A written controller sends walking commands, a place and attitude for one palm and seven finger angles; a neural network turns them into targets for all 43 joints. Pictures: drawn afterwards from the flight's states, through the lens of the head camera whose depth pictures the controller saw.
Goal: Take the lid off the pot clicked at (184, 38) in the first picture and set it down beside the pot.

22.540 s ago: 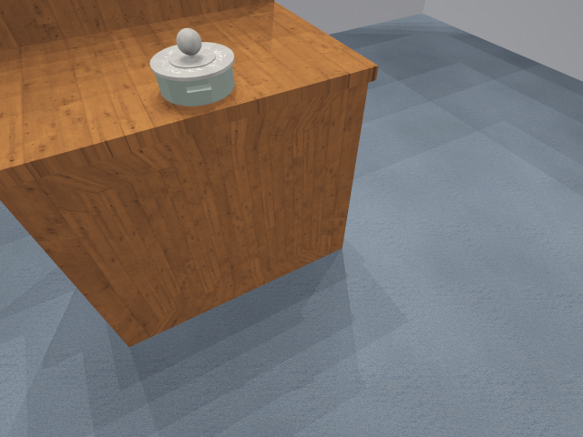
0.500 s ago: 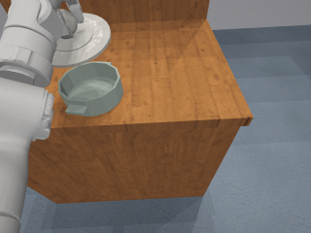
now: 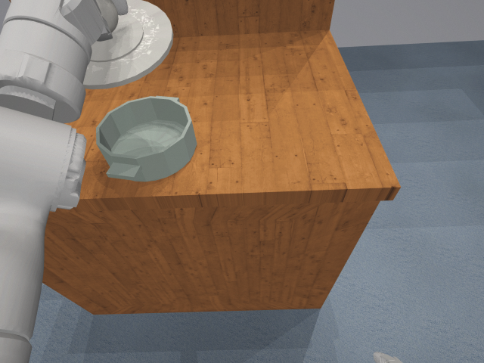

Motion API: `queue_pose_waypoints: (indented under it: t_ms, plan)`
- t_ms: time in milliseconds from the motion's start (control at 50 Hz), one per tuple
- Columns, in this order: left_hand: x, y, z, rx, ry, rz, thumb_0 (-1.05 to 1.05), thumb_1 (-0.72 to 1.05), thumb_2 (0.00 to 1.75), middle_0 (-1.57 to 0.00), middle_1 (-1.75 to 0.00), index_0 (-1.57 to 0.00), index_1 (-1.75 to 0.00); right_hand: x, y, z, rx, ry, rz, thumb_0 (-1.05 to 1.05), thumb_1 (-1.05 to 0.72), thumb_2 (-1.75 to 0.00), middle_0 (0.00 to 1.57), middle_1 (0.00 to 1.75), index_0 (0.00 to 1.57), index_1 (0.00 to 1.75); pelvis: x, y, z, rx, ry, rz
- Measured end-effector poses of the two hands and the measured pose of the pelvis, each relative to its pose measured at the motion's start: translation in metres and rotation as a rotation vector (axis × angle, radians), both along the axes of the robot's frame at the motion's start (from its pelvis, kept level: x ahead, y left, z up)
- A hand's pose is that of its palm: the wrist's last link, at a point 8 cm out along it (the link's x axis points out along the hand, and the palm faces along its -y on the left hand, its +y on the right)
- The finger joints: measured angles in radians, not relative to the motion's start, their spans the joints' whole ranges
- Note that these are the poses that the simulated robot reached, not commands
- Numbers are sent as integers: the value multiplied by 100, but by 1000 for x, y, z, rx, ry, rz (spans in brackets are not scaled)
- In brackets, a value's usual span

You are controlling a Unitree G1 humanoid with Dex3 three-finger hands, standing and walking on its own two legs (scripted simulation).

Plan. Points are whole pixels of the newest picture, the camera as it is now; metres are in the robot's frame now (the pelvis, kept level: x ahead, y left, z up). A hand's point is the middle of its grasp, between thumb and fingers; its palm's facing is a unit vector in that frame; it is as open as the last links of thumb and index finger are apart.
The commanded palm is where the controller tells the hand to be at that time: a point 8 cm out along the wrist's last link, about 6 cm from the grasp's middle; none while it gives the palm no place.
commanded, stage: move the lid sideways beside the pot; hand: left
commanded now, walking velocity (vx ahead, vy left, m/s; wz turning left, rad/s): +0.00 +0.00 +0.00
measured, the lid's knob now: (96, 13) +0.52 +0.17 +0.32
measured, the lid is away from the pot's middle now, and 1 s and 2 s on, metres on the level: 0.01 0.13 0.26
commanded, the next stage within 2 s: none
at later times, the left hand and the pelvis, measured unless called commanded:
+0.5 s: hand (51, 25) +0.48 +0.22 +0.32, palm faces -0.14 -0.07 -0.99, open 8.0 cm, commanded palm +0.47 +0.22 +0.39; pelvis +0.00 +0.00 +0.00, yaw +0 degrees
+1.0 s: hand (3, 26) +0.48 +0.27 +0.33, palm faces -0.13 -0.09 -0.99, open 8.0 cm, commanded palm +0.46 +0.28 +0.39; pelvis +0.00 +0.01 +0.00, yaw +0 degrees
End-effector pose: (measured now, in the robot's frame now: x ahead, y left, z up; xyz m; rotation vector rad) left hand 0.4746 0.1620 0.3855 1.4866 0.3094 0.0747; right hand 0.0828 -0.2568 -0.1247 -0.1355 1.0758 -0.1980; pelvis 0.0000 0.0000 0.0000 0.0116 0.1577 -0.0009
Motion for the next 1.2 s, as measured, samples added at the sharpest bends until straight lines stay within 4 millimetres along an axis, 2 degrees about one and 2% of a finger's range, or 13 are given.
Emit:
queue_pose_waypoints:
  t_ms: [220, 540, 920, 1200]
  plan:
    - [2, 0, -3, -6, -2, -27, 1, 21, 86, -53, -89, -59, -94, 0, -2, 1, -7, -2, -19, 1, -90, -90, 20, 30, 20, 30, -1, -3, -1, 2, 0, -10]
    - [-4, 60, -10, 25, 8, 79, 1, 21, 86, -53, -89, -59, -94, -20, -12, 3, -39, 74, -47, 1, -91, -90, 20, 30, 20, 30, -1, -2, -1, -7, 2, -3]
    - [-8, 101, -5, 11, 5, 128, 2, 21, 86, -53, -89, -59, -94, -13, 3, 1, -16, 77, -44, 1, -90, -90, 20, 30, 20, 30, 3, 6, -1, -14, 13, 0]
    - [-16, 127, -7, 28, 12, 188, 2, 21, 86, -53, -89, -59, -94, -17, -1, 2, -27, 106, -43, 1, -90, -90, 20, 30, 20, 30, 2, 5, 0, -17, 14, 9]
